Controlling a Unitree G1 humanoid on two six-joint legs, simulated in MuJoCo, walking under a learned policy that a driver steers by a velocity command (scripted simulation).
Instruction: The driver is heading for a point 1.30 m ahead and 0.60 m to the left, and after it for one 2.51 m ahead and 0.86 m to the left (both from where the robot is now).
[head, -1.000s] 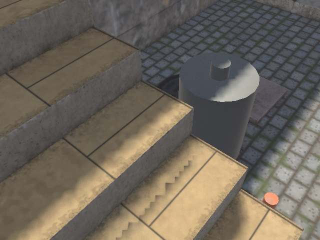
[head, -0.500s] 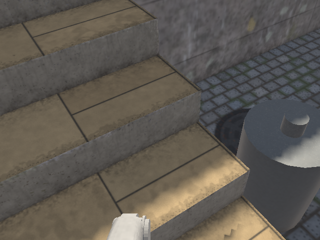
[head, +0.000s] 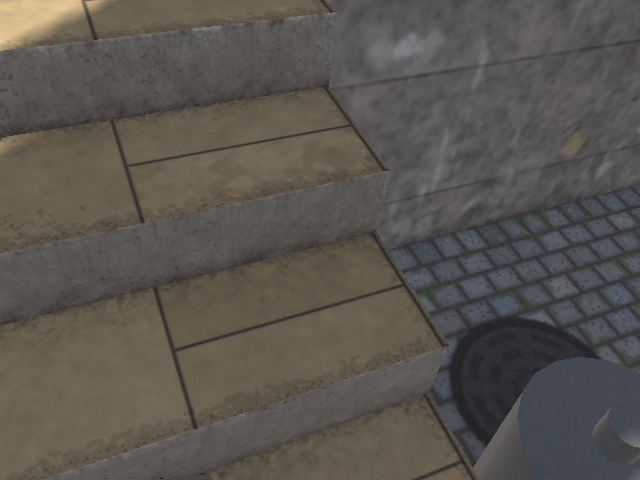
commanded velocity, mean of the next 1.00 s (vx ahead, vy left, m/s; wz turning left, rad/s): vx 0.10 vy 0.01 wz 0.58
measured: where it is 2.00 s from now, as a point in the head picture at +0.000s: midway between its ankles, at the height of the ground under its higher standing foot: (117, 439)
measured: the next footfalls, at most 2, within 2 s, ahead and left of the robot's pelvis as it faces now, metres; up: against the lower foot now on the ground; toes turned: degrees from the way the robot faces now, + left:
right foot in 0.10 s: +0.16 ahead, -0.17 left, +0.00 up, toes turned +5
left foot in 0.44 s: +0.27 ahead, +0.21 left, +0.17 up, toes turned +25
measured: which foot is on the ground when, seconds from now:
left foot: down 0.00-0.10, up 0.12-0.42, down 0.44-1.00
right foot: up 0.00-0.08, down 0.10-0.44, up 0.46-1.00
